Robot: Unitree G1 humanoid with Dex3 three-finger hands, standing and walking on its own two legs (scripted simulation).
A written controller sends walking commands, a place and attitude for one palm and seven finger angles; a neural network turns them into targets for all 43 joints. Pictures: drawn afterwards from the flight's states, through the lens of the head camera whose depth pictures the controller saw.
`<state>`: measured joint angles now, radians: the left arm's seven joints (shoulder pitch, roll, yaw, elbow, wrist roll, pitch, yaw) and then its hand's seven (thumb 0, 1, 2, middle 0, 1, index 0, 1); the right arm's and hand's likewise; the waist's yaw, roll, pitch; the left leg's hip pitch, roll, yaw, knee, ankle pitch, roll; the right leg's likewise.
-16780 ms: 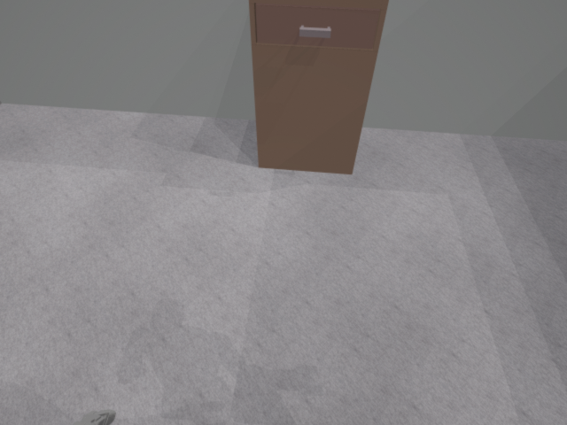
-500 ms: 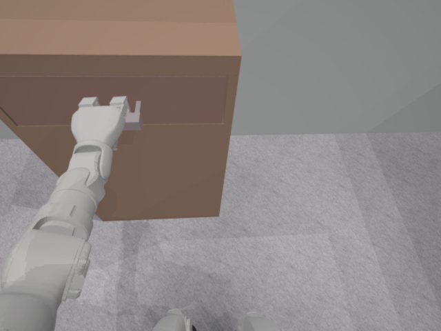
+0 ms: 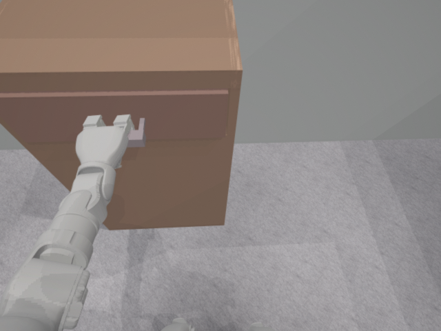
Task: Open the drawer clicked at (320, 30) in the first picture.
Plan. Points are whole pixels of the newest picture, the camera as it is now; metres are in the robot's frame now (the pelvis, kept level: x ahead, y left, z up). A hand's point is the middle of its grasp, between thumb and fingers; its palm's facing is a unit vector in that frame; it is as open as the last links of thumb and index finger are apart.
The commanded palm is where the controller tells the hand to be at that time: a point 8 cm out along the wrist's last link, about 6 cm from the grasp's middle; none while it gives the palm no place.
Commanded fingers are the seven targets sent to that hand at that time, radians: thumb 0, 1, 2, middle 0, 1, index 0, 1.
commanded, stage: pull the drawer open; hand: left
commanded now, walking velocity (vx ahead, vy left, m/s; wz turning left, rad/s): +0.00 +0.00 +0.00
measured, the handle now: (116, 131) +0.51 +0.21 +0.02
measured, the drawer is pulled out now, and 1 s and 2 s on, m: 0.01 0.10 0.27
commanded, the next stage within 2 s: none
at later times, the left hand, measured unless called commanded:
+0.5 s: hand (113, 165) +0.44 +0.21 +0.00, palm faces -0.05 -0.05 -1.00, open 6.0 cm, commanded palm +0.39 +0.19 +0.05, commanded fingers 0.00 0.90 0.90 -0.40 -1.35 -0.40 -1.35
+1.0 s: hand (107, 198) +0.36 +0.20 +0.00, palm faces -0.03 -0.04 -1.00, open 6.0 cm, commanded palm +0.34 +0.19 +0.05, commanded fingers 0.00 0.90 0.90 -0.40 -1.35 -0.40 -1.35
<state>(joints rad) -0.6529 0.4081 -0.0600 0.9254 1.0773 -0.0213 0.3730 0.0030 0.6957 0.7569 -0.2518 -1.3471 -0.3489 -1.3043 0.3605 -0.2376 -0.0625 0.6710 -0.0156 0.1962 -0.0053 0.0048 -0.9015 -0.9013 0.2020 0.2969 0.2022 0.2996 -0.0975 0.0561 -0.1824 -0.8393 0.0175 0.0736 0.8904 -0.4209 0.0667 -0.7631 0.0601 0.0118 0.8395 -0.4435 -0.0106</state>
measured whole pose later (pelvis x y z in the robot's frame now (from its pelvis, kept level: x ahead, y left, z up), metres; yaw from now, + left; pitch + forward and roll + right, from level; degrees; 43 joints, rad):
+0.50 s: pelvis +0.00 -0.01 +0.00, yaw +1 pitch +20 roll -2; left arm -0.64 0.39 -0.08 0.92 1.09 -0.02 0.37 0.00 0.68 0.78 -0.27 -1.34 -0.36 -1.31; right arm 0.31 -0.23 -0.07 0.65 -0.02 0.19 0.00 0.00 -0.90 -0.90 0.20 0.30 0.20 0.30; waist -0.08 0.05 -0.18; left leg -0.84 0.01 0.06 0.90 -0.42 0.06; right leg -0.76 0.06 0.00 0.86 -0.45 -0.02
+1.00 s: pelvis -0.01 -0.01 +0.00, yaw +3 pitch +15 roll -1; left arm -0.40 0.32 -0.17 0.68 1.09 0.05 0.39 0.01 0.67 0.79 -0.28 -1.33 -0.37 -1.32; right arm 0.18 -0.23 -0.06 0.63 -0.01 0.18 -0.02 0.01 -0.90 -0.90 0.20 0.30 0.20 0.30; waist -0.01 0.05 -0.17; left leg -0.73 -0.01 0.04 0.87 -0.41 0.05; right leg -0.65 0.04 -0.02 0.84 -0.46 -0.02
